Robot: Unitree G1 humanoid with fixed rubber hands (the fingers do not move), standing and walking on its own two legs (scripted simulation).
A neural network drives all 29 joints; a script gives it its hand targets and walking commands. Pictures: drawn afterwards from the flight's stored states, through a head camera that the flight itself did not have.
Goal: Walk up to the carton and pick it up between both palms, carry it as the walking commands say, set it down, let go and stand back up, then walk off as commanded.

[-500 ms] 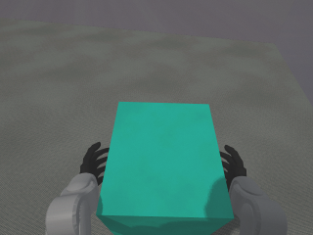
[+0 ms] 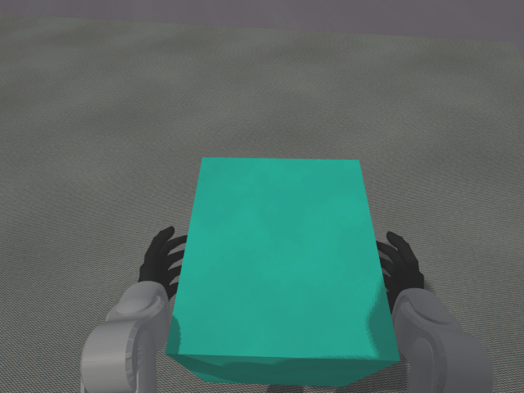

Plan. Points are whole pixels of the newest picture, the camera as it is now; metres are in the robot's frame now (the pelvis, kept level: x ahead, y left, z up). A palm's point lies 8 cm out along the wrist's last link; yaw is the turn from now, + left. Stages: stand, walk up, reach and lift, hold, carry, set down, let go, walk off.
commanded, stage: carry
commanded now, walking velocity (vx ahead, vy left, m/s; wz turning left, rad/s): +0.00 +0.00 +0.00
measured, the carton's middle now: (277, 278) +0.28 +0.00 +0.01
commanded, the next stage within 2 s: none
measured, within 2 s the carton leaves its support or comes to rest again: neither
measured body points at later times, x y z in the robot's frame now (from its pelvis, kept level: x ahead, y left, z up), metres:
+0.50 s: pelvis +0.11 +0.06 -0.01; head +0.10 +0.06 +0.44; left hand +0.36 +0.21 +0.08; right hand +0.35 -0.10 +0.08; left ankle +0.09 +0.15 -0.74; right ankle +0.07 -0.08 -0.74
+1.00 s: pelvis +0.10 +0.05 -0.01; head +0.09 +0.05 +0.44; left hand +0.37 +0.20 +0.06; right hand +0.36 -0.12 +0.06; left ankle +0.09 +0.15 -0.74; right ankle +0.07 -0.08 -0.74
